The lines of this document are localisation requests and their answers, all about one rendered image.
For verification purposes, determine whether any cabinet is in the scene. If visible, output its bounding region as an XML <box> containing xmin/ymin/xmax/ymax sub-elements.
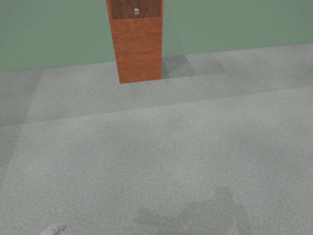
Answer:
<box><xmin>106</xmin><ymin>0</ymin><xmax>163</xmax><ymax>84</ymax></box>

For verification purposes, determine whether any left robot hand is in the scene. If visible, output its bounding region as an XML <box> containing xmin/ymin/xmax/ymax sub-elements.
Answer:
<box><xmin>40</xmin><ymin>223</ymin><xmax>66</xmax><ymax>235</ymax></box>

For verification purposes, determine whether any drawer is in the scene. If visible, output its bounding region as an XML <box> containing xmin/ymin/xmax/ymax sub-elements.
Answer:
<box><xmin>109</xmin><ymin>0</ymin><xmax>160</xmax><ymax>20</ymax></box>

